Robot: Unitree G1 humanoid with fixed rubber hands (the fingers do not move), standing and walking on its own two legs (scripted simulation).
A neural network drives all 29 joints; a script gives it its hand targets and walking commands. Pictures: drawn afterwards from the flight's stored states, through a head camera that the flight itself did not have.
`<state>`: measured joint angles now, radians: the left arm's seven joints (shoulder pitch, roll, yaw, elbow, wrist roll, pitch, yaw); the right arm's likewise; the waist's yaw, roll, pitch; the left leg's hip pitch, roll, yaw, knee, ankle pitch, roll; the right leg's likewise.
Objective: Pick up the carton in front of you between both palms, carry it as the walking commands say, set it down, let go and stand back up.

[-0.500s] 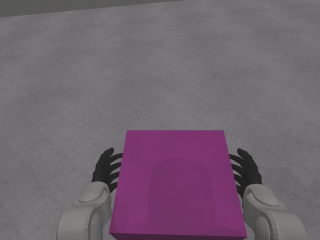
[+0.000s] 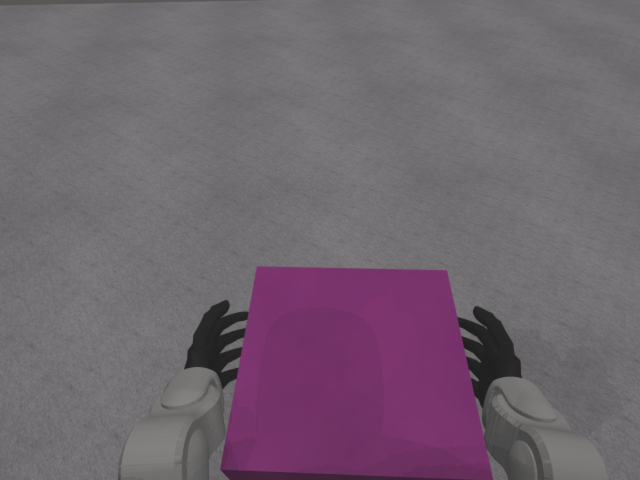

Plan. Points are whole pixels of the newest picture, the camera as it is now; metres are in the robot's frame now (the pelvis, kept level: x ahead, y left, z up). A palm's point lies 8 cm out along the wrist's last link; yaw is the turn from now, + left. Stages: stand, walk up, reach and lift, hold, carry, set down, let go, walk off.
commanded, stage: carry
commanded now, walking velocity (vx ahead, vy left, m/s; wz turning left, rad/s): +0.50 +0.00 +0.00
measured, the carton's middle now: (347, 400) +0.23 +0.00 +0.01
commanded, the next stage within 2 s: none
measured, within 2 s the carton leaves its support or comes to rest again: neither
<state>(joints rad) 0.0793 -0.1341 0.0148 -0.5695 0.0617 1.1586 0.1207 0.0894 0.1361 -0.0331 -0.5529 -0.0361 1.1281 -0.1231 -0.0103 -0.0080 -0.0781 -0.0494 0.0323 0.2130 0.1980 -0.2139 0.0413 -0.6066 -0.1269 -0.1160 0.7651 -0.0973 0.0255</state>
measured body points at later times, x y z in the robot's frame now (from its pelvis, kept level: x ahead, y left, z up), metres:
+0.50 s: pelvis +0.33 -0.05 +0.00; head +0.33 -0.07 +0.45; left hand +0.56 +0.11 +0.09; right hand +0.58 -0.19 +0.08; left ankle +0.40 +0.12 -0.69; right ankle +0.28 -0.12 -0.75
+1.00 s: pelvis +0.59 +0.00 -0.01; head +0.61 +0.01 +0.44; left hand +0.83 +0.15 +0.06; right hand +0.83 -0.16 +0.07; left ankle +0.61 +0.08 -0.75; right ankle +0.62 -0.14 -0.74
